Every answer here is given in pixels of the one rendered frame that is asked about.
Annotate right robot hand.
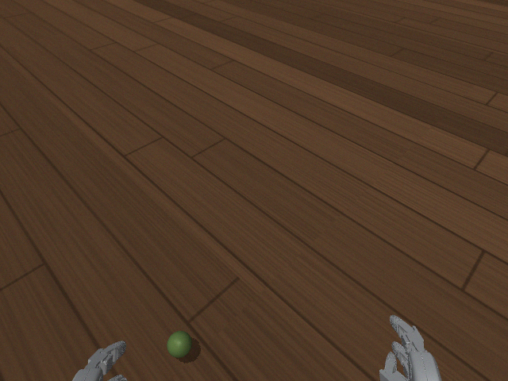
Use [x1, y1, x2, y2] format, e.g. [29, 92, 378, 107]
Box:
[379, 315, 442, 381]

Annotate ball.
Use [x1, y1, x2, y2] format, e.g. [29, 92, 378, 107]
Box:
[167, 331, 192, 358]

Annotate left robot hand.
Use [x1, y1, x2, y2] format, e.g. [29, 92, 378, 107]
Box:
[72, 341, 128, 381]

